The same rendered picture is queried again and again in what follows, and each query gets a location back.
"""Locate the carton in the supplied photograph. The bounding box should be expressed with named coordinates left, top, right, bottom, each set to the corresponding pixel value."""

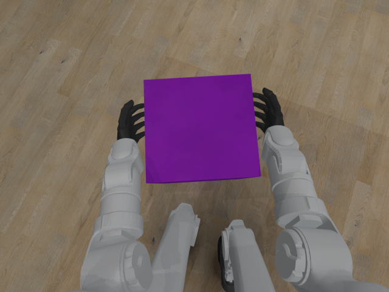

left=143, top=74, right=261, bottom=184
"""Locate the left robot hand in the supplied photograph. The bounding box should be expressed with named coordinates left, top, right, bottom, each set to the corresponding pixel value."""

left=117, top=100, right=145, bottom=143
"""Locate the robot right upper arm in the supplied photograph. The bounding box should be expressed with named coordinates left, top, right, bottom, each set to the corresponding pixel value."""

left=274, top=226, right=389, bottom=292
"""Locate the left robot forearm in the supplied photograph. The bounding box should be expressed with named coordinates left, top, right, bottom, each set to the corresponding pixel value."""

left=80, top=138, right=144, bottom=286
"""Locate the robot right foot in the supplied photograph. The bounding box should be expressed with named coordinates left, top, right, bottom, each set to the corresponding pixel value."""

left=218, top=236, right=235, bottom=292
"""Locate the right robot hand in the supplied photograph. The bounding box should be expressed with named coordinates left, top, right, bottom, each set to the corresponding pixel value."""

left=253, top=88, right=284, bottom=134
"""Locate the robot left upper arm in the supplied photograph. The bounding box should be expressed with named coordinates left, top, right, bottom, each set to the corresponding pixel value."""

left=67, top=240, right=153, bottom=292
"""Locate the right robot thigh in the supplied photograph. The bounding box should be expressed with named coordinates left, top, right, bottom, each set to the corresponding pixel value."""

left=221, top=225, right=275, bottom=292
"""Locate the right robot forearm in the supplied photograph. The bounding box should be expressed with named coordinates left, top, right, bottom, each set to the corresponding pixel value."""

left=261, top=125, right=353, bottom=272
